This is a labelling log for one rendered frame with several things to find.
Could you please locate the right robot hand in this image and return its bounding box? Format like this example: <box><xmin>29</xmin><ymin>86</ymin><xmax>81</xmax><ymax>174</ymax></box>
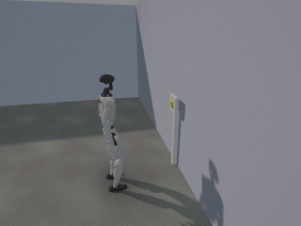
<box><xmin>107</xmin><ymin>144</ymin><xmax>119</xmax><ymax>160</ymax></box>

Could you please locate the robot left shin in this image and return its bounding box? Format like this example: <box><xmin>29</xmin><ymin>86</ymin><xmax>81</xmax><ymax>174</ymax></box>
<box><xmin>110</xmin><ymin>157</ymin><xmax>118</xmax><ymax>175</ymax></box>

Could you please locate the panel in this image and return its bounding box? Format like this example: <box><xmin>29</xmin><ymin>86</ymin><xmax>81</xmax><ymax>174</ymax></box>
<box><xmin>169</xmin><ymin>93</ymin><xmax>180</xmax><ymax>165</ymax></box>

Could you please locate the right robot forearm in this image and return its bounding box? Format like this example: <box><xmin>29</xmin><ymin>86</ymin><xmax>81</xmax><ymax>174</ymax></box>
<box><xmin>103</xmin><ymin>121</ymin><xmax>114</xmax><ymax>146</ymax></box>

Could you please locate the robot torso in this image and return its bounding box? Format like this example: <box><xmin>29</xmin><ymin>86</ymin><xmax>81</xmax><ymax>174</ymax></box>
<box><xmin>99</xmin><ymin>94</ymin><xmax>117</xmax><ymax>137</ymax></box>

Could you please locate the right robot upper arm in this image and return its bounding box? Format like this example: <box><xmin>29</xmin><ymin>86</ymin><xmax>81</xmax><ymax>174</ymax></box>
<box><xmin>102</xmin><ymin>97</ymin><xmax>115</xmax><ymax>125</ymax></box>

